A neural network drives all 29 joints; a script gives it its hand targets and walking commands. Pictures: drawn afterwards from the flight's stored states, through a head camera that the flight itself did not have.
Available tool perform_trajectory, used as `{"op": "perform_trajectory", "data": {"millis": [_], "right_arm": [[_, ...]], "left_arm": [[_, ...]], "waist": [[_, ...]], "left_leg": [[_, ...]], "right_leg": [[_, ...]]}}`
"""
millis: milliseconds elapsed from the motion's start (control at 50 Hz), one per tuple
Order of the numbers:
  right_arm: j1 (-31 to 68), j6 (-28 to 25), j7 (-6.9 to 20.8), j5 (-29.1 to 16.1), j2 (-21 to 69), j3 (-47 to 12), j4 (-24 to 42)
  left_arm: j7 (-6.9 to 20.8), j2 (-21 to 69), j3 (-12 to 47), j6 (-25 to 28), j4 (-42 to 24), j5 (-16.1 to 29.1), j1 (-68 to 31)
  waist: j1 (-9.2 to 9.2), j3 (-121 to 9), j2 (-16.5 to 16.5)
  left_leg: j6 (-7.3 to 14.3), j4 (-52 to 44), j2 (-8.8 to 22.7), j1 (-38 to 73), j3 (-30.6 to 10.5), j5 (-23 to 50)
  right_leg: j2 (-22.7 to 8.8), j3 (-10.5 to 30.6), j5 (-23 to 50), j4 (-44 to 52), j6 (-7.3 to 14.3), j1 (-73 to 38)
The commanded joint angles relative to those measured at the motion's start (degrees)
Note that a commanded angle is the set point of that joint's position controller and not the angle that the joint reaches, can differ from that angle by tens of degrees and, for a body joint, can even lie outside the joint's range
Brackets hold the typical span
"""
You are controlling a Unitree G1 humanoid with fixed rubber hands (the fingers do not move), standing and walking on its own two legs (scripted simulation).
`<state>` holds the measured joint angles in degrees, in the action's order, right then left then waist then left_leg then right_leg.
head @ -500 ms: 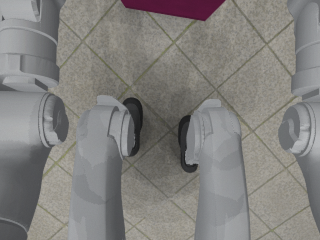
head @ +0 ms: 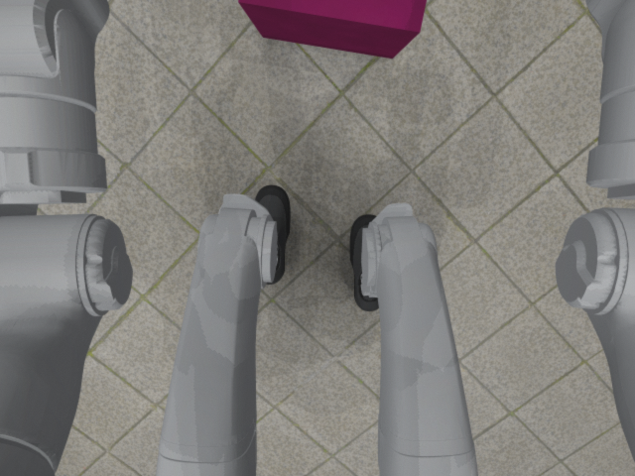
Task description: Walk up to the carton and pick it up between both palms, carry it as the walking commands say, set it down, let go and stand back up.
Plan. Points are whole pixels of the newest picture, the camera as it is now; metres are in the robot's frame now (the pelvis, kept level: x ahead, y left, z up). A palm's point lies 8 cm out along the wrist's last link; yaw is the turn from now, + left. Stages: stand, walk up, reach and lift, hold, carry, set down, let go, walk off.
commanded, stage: set down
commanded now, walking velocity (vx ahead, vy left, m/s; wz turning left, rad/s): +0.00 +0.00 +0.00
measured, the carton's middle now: out of the picture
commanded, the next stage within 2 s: let go in 0.40 s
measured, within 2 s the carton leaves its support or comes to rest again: neither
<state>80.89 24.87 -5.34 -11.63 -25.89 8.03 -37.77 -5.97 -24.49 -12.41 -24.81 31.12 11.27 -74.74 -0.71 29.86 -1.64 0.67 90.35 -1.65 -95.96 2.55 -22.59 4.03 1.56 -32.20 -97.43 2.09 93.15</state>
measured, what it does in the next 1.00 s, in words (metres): rises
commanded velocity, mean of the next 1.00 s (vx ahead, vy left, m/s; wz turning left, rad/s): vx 0.00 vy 0.00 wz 0.00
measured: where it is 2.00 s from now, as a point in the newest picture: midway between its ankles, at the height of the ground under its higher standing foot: (319, 265)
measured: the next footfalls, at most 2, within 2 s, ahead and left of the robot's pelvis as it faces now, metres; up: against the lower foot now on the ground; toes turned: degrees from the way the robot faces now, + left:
none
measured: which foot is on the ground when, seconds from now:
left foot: down 0.00-1.00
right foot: down 0.00-1.00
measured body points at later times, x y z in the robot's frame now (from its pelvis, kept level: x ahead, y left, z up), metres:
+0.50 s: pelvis +0.03 -0.01 +0.11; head +0.37 -0.02 +0.39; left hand +0.58 +0.22 +0.00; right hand +0.59 -0.23 +0.01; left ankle +0.15 +0.11 -0.51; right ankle +0.09 -0.10 -0.51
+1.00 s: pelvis +0.08 -0.01 +0.18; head +0.26 -0.02 +0.59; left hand +0.41 +0.22 +0.09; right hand +0.42 -0.26 +0.09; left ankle +0.15 +0.11 -0.51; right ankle +0.09 -0.10 -0.51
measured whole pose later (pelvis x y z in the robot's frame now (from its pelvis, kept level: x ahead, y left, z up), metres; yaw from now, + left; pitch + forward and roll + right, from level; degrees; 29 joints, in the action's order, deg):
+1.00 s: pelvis +0.08 -0.01 +0.18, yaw -2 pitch +23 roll +3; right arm 21.9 9.6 0.3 -1.8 -14.2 8.0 -32.2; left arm 4.3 -15.6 -7.4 -9.1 28.8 2.6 -15.0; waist -0.7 0.6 -1.6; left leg 0.6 45.0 -1.3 -53.5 2.5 -14.1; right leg 4.0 4.8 -21.7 -51.7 1.9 52.2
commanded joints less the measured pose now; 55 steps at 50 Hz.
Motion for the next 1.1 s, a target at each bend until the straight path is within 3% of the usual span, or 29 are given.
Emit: {"op": "perform_trajectory", "data": {"millis": [0, 40, 60, 100, 120, 140, 180, 260, 280, 340, 360, 400, 440, 500, 520, 580, 640, 680, 720, 740, 780, 800, 820, 860, 900, 940, 960, 1020, 1080], "right_arm": [[16.75, -0.16, 0.93, 0.29, -14.57, 2.72, 9.68], [16.65, 0.1, 1.34, 0.28, -13.9, 2.6, 5.84], [17.2, 0.14, 1.61, 0.23, -13.81, 2.46, 5.33], [18.99, 0.28, 2.09, -0.15, -14.53, 1.69, 8.48], [18.17, 0.41, 2.21, -0.01, -13.5, 1.37, 6.14], [19.13, 0.49, 2.34, -0.47, -13.55, 1.1, 7.88], [18.4, 0.22, 2.33, 0.09, -14.36, 1.48, 10.26], [17.44, 0.23, 2.55, 0.62, -12.23, 0.89, 8.19], [15.14, 0.28, 2.97, 2.01, -11.17, 1.25, 0.87], [11.06, -2.07, 3.97, 3.96, -6.97, 0.84, -3.32], [10.12, -3.27, 4.23, 4.37, -6.26, 0.95, -4.61], [6.86, -5.53, 4.83, 4.56, -2.76, -0.03, -6.06], [4.18, -7.33, 5.27, 4.84, -2.06, 0.47, -4.91], [-2.12, -8.66, 4.93, 6.84, -1.05, 2.33, -7.41], [-5.39, -9.04, 4.66, 8.02, -0.35, 2.92, -4.88], [-16.17, -9.56, 3.01, 10.74, 0.3, 4.82, 2.53], [-21.57, -10.19, 1.87, 10.34, -0.51, 3.64, 16.46], [-27.43, -10.49, 1.71, 9.13, 0.64, 2.27, 18.69], [-33.6, -10.8, 2.0, 9.36, 1.9, 1.73, 18.29], [-39.7, -11.24, 2.19, 9.67, 2.83, 1.6, 19.74], [-41.4, -12.72, 2.95, 8.67, 4.03, 0.34, 21.47], [-46.39, -13.63, 3.63, 8.82, 6.25, -0.36, 19.08], [-47.41, -14.55, 4.11, 9.77, 6.69, -0.11, 16.81], [-52.72, -16.79, 5.12, 10.38, 8.27, -0.74, 15.96], [-54.03, -17.84, 6.05, 10.14, 8.95, -1.16, 12.93], [-60.23, -18.17, 6.57, 10.64, 9.86, -2.29, 9.05], [-61.16, -18.46, 6.75, 10.74, 9.93, -1.22, 8.75], [-69.23, -19.02, 7.25, 10.81, 10.69, -2.72, 7.1], [-76.63, -20.5, 7.56, 11.82, 10.16, -2.96, 12.05]], "left_arm": [[-0.01, -15.24, -3.75, 0.08, -8.72, 0.21, -19.38], [0.38, -14.22, -3.69, -0.48, -1.79, 0.37, -18.32], [0.48, -14.67, -4.4, -0.3, -1.66, -0.57, -18.31], [0.83, -15.13, -4.63, -0.15, -4.68, -0.37, -18.99], [1.05, -14.92, -4.1, -0.32, -1.09, 0.23, -18.13], [1.26, -15.13, -4.48, -0.16, -3.3, -0.34, -19.07], [1.32, -15.86, -4.66, 0.29, -6.5, 0.04, -19.15], [2.01, -15.05, -4.64, 0.49, -4.05, -1.09, -17.81], [2.71, -14.11, -5.71, 0.67, 3.26, -2.17, -14.93], [4.22, -11.76, -7.91, 3.1, 7.38, -4.85, -11.01], [4.65, -10.04, -7.33, 4.41, 5.8, -5.4, -11.55], [5.46, -7.41, -7.63, 6.96, 7.64, -5.86, -8.03], [6.47, -5.12, -5.85, 8.73, 4.69, -6.43, -6.3], [7.59, -4.57, -3.82, 10.12, 5.95, -7.39, -2.37], [8.32, -4.28, -4.11, 10.41, 5.71, -7.93, 2.7], [9.09, -5.73, -1.52, 11.04, -1.45, -8.41, 11.2], [8.95, -6.26, 1.26, 11.19, -11.17, -7.14, 18.38], [8.7, -3.7, 3.82, 11.28, -14.98, -5.77, 22.27], [9.0, -0.66, 4.39, 11.38, -13.4, -5.49, 29.21], [8.96, 0.02, 3.95, 11.65, -14.97, -6.81, 35.98], [9.13, 1.32, 4.47, 13.0, -13.91, -6.1, 39.83], [9.25, 2.61, 4.38, 13.81, -12.51, -7.35, 44.62], [9.56, 4.26, 4.69, 14.52, -9.46, -6.91, 46.16], [9.84, 5.17, 4.55, 16.6, -9.67, -8.63, 51.52], [10.1, 4.28, 4.38, 18.05, -7.35, -9.43, 53.93], [10.54, 5.7, 5.55, 18.67, -4.85, -9.27, 59.6], [10.46, 4.38, 4.59, 19.21, -6.4, -10.02, 58.98], [10.77, 5.87, 6.36, 20.27, -7.54, -8.95, 64.37], [10.88, 6.34, 6.74, 21.5, -12.32, -9.05, 71.71]], "waist": [[3.38, -125.7, -1.62], [3.39, -120.67, -1.79], [4.68, -120.56, -0.85], [5.44, -124.11, -1.51], [4.99, -122.01, -2.93], [5.97, -123.35, -2.51], [5.17, -127.72, -3.2], [5.72, -124.21, -3.0], [6.27, -114.02, -3.71], [7.33, -109.42, -4.39], [6.96, -107.92, -2.73], [6.97, -105.66, -4.25], [5.8, -107.45, -2.52], [3.39, -105.04, -1.55], [3.17, -107.28, -2.5], [1.28, -116.06, -0.1], [1.67, -121.57, 1.39], [1.22, -116.27, 3.48], [1.09, -107.66, 3.49], [1.91, -107.27, 4.12], [3.0, -98.28, 2.92], [3.87, -93.3, 4.04], [2.67, -85.43, 2.83], [3.0, -79.24, 2.7], [3.59, -67.65, 1.73], [1.97, -61.71, -0.29], [2.28, -60.0, 1.29], [0.91, -56.18, 0.0], [0.88, -57.29, -0.25]], "left_leg": [[-0.13, -11.17, -1.86, 47.73, -0.39, 16.83], [-0.02, -13.66, -1.5, 47.46, -0.68, 14.02], [-0.17, -15.11, -1.42, 48.04, -0.64, 13.47], [-0.13, -17.69, -1.54, 50.52, -0.2, 14.64], [0.16, -19.01, -1.44, 50.07, -0.77, 13.89], [0.29, -19.97, -1.39, 51.63, -0.5, 15.07], [0.3, -21.74, -1.59, 55.79, -0.82, 17.76], [0.45, -26.09, -1.49, 57.69, -0.7, 17.3], [0.47, -26.41, -1.13, 51.59, -0.56, 14.43], [0.07, -28.51, -1.05, 52.04, -1.2, 17.87], [-0.32, -28.71, -1.02, 51.89, -1.13, 20.06], [-0.15, -28.95, -0.87, 52.02, -1.41, 24.3], [-0.42, -29.48, -0.95, 55.89, -1.88, 28.08], [-0.63, -30.7, -1.03, 59.35, -2.0, 31.98], [-0.36, -30.83, -1.05, 60.2, -2.02, 33.49], [-0.87, -31.23, -1.55, 70.33, -3.09, 41.37], [-0.79, -32.36, -1.33, 80.05, -4.39, 46.36], [-1.01, -33.82, -1.12, 85.2, -5.41, 47.3], [-0.88, -35.88, -0.7, 85.65, -5.52, 43.86], [-0.91, -36.86, -0.55, 88.09, -6.14, 46.16], [-0.75, -38.45, -0.13, 86.33, -6.74, 43.45], [-0.71, -39.87, 0.03, 86.11, -6.73, 43.73], [-0.4, -40.85, 0.01, 82.44, -6.55, 39.96], [-0.17, -43.01, 0.2, 80.23, -5.87, 37.85], [0.15, -46.44, 0.67, 73.96, -5.39, 26.95], [-0.03, -49.23, 0.89, 71.55, -4.27, 18.92], [-0.08, -50.48, 1.12, 72.61, -4.54, 17.38], [-0.07, -53.48, 1.11, 76.64, -3.99, 13.66], [0.04, -54.96, 0.37, 83.5, -3.78, 18.32]], "right_leg": [[-0.32, -0.48, 20.88, 21.24, -1.81, -38.89], [-0.8, -0.25, 17.44, 24.15, -1.94, -37.71], [-1.1, 0.26, 17.05, 25.42, -1.87, -38.86], [-1.21, 0.77, 18.67, 27.91, -1.91, -44.36], [-1.35, 0.45, 18.26, 28.78, -2.02, -44.35], [-1.36, 1.04, 19.25, 29.9, -2.23, -45.96], [-1.2, 1.11, 22.29, 31.63, -2.21, -50.03], [-1.68, 1.79, 21.67, 36.41, -2.59, -53.34], [-2.01, 2.41, 19.17, 37.17, -2.71, -49.36], [-2.04, 2.41, 22.22, 39.06, -3.16, -49.2], [-2.2, 2.89, 24.68, 39.44, -2.99, -48.63], [-2.09, 3.38, 29.32, 40.04, -3.25, -49.57], [-2.04, 3.47, 33.36, 41.27, -2.96, -51.57], [-1.68, 2.14, 36.72, 42.37, -3.3, -50.04], [-1.52, 2.4, 39.85, 43.18, -3.36, -53.15], [-0.67, 1.52, 46.34, 43.16, -3.67, -57.11], [0.09, 1.33, 47.89, 44.17, -2.8, -59.85], [0.02, 1.39, 44.29, 46.26, -2.49, -55.57], [-0.47, 1.41, 39.59, 48.88, -2.33, -53.91], [-0.69, 2.06, 41.06, 49.89, -1.97, -55.89], [-0.84, 1.64, 37.21, 51.19, -2.09, -53.26], [-1.32, 2.34, 37.97, 52.5, -1.93, -54.01], [-1.63, 1.92, 35.0, 53.67, -2.08, -52.27], [-2.09, 2.01, 35.07, 55.49, -2.23, -54.43], [-2.7, 1.9, 27.64, 57.5, -2.32, -54.28], [-3.39, 2.31, 22.41, 60.71, -2.54, -58.41], [-3.58, 2.32, 20.8, 61.49, -2.55, -58.86], [-3.81, 1.94, 17.12, 64.48, -2.66, -62.99], [-3.3, 1.67, 20.95, 66.3, -2.45, -67.54]]}}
